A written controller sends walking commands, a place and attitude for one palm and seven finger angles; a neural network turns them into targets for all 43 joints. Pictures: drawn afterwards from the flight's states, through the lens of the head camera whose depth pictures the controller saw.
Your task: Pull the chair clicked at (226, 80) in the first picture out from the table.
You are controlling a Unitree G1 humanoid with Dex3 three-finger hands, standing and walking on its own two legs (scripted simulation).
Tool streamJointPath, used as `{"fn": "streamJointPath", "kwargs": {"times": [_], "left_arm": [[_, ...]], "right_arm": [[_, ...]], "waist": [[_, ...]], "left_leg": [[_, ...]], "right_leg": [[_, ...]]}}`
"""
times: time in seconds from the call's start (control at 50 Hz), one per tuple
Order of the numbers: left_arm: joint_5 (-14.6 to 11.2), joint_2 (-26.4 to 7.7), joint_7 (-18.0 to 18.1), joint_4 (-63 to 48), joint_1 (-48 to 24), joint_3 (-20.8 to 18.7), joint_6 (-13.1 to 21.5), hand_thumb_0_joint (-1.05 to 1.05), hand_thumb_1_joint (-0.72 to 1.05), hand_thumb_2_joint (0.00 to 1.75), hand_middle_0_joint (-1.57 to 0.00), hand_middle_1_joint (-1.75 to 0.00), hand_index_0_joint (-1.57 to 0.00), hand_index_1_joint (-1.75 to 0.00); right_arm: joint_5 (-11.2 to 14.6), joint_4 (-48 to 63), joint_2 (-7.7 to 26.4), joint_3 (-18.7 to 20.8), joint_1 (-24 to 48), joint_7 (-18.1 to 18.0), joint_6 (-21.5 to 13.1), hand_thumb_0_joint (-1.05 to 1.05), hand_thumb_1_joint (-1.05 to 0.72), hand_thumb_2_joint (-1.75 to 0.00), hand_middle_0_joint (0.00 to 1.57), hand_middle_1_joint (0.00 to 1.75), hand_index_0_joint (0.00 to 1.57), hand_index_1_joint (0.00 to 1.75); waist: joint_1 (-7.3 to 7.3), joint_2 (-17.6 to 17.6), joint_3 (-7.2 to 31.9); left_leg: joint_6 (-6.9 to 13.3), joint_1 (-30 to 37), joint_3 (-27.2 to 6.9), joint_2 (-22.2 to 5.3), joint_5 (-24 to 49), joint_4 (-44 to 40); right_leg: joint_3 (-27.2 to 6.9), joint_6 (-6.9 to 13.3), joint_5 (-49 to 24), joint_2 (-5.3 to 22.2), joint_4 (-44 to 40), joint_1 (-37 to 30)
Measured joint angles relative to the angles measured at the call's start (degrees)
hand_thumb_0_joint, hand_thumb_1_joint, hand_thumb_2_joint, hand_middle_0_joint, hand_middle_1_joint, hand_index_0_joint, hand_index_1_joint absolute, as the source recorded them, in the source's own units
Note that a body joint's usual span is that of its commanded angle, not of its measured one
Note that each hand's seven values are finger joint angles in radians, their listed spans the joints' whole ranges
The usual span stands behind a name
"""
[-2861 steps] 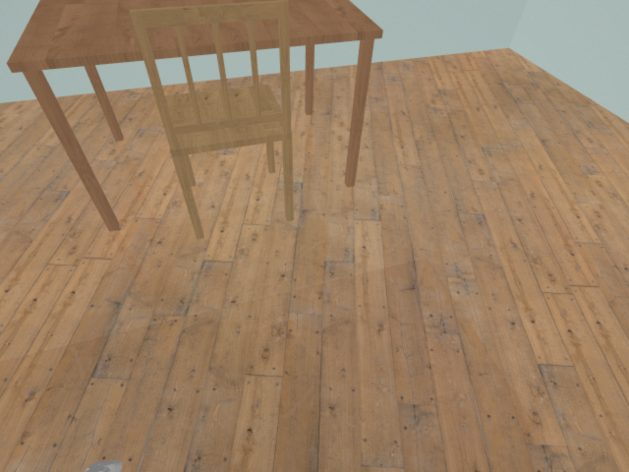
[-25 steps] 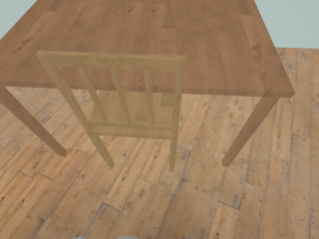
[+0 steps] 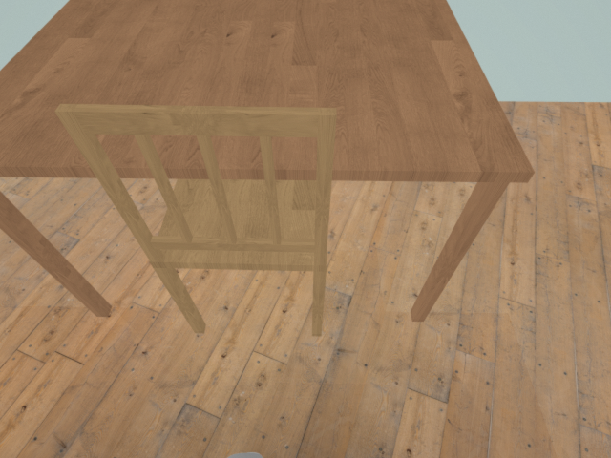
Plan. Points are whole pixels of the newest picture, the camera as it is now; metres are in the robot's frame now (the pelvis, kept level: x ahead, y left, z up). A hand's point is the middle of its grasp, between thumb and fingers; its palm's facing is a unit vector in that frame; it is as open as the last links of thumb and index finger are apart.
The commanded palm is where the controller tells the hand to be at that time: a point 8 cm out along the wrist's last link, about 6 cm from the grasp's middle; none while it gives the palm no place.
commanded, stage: come to a stop and stand still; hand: left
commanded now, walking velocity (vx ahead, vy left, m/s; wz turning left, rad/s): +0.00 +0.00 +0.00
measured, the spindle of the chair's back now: (220, 195) +0.57 +0.19 -0.06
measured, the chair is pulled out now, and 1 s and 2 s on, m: -0.09 -0.09 -0.09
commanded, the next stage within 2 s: look again from close up in 0.28 s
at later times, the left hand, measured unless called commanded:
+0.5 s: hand out of the picture -0.02 +0.19 -0.17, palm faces +0.02 -0.98 -0.21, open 7.4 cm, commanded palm none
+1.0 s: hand out of the picture -0.01 +0.19 -0.17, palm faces +0.03 -0.98 -0.17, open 7.4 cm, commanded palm none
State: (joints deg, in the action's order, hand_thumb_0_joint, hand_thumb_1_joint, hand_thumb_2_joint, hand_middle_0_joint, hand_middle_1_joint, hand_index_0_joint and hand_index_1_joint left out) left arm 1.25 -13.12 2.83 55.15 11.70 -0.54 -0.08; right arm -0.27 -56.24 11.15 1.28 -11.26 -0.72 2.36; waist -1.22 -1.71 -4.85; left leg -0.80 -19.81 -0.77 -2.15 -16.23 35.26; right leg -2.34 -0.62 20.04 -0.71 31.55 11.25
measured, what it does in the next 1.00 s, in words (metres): stands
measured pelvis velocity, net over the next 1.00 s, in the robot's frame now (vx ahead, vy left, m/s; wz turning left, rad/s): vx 0.00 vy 0.02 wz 0.02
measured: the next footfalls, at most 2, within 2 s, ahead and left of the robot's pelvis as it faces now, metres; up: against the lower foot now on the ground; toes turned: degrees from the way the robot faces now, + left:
right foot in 1.90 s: +0.20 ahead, -0.13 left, +0.00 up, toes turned -2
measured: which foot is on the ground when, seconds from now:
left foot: down 0.00-1.00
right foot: down 0.00-1.00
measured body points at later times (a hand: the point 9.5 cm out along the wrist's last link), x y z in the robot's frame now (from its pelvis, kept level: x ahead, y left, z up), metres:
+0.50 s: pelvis -0.01 +0.00 +0.01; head +0.00 +0.01 +0.46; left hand -0.02 +0.24 -0.15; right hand -0.01 -0.23 -0.15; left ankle +0.03 +0.13 -0.73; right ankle -0.04 -0.13 -0.73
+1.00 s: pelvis +0.00 +0.02 +0.01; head +0.01 +0.04 +0.46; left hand -0.01 +0.25 -0.16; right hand +0.05 -0.21 -0.14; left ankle +0.03 +0.13 -0.73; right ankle -0.04 -0.13 -0.73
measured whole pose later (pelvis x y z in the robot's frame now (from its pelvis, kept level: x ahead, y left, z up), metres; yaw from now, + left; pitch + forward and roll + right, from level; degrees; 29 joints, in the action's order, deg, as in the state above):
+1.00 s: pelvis +0.00 +0.02 +0.01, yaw +1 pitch -1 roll +0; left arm 1.1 -10.5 1.9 62.9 17.9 0.8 1.0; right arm 0.2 -63.0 9.2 -0.7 -11.3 -1.3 -0.7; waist 0.5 2.4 -1.0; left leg 0.6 -15.3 -0.5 0.6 -12.2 28.0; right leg -2.4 -2.8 18.2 2.2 25.9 7.1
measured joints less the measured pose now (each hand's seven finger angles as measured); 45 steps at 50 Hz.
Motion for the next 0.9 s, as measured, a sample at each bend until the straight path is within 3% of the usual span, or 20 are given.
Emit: {"fn": "streamJointPath", "kwargs": {"times": [0.04,0.1,0.18,0.46,0.9], "left_arm": [[0.00,1.28,0.16,-0.22,1.41,0.30,0.34,0.00,0.90,0.90,-0.20,-0.30,-0.20,-0.30],[-0.12,2.64,0.10,-0.47,2.50,0.61,0.00,0.00,0.90,0.90,-0.20,-0.30,-0.20,-0.30],[-0.26,3.77,-0.15,-0.73,2.83,0.81,-0.05,0.00,0.92,0.90,-0.20,-0.30,-0.20,-0.30],[-0.44,1.64,-1.03,3.43,6.83,0.61,0.23,0.00,0.91,0.90,-0.20,-0.30,-0.20,-0.30],[-0.16,2.98,-0.94,7.93,6.80,1.39,1.01,0.00,0.90,0.90,-0.20,-0.30,-0.20,-0.30]], "right_arm": [[-0.08,1.04,0.12,0.06,-1.30,0.18,-0.20,0.00,-0.91,-0.89,0.20,0.30,0.20,0.30],[-0.07,1.25,-0.34,-0.22,-3.28,0.05,-0.82,0.00,-0.91,-0.89,0.20,0.30,0.20,0.30],[-0.25,0.32,-0.67,-0.84,-4.34,0.25,-0.61,0.00,-0.91,-0.90,0.20,0.30,0.20,0.30],[-0.19,-4.37,-1.28,-1.75,-6.18,0.04,-1.72,0.00,-0.91,-0.90,0.20,0.30,0.20,0.30],[0.43,-6.81,-1.93,-1.96,-0.33,-0.59,-3.02,0.00,-0.92,-0.89,0.20,0.30,0.20,0.30]], "waist": [[-1.19,-0.74,0.50],[-1.47,0.23,1.81],[-1.08,0.30,3.12],[0.30,2.46,3.87],[1.78,4.16,3.66]], "left_leg": [[0.70,0.48,-0.79,-0.12,0.54,0.95],[-0.55,2.05,-0.66,0.51,0.47,0.71],[-0.66,2.15,-1.08,0.59,1.27,-0.01],[-0.24,1.85,-0.93,1.15,4.29,-4.64],[1.19,4.19,0.17,2.51,4.06,-6.83]], "right_leg": [[0.52,0.12,1.33,-0.42,1.52,-0.50],[0.46,0.16,2.44,0.28,3.35,-1.17],[0.86,0.09,1.72,0.30,2.75,-1.35],[0.83,-0.37,-1.07,0.96,-1.51,-0.88],[0.02,-1.92,-1.79,2.57,-5.24,-3.75]]}}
